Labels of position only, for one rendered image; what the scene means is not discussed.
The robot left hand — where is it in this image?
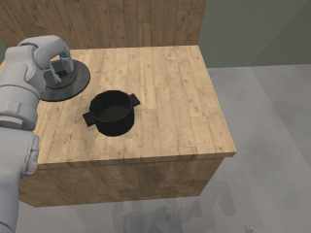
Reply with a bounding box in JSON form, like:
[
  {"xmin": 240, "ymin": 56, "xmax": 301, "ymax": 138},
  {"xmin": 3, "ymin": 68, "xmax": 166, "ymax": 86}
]
[{"xmin": 19, "ymin": 35, "xmax": 74, "ymax": 83}]

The lid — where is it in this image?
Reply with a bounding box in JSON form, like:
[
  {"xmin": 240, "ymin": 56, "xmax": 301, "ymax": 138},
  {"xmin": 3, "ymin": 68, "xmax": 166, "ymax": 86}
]
[{"xmin": 40, "ymin": 59, "xmax": 90, "ymax": 103}]

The table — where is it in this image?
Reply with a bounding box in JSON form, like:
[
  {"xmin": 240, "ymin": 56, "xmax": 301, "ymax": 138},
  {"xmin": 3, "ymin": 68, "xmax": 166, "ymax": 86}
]
[{"xmin": 0, "ymin": 0, "xmax": 237, "ymax": 208}]

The pot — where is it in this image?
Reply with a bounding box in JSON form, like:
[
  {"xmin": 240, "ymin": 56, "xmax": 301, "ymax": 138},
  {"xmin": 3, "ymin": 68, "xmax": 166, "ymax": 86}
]
[{"xmin": 83, "ymin": 90, "xmax": 141, "ymax": 137}]

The left robot forearm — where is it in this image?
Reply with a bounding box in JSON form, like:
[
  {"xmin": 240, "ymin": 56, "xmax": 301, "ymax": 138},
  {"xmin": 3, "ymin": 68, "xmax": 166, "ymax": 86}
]
[{"xmin": 0, "ymin": 41, "xmax": 51, "ymax": 132}]

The left robot upper arm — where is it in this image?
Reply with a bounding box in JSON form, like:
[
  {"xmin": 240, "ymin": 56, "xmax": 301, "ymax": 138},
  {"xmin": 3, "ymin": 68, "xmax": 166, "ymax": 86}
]
[{"xmin": 0, "ymin": 127, "xmax": 40, "ymax": 233}]

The knob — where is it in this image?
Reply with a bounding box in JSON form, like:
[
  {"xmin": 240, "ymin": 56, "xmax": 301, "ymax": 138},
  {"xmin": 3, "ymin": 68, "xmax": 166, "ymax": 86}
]
[{"xmin": 51, "ymin": 60, "xmax": 68, "ymax": 78}]

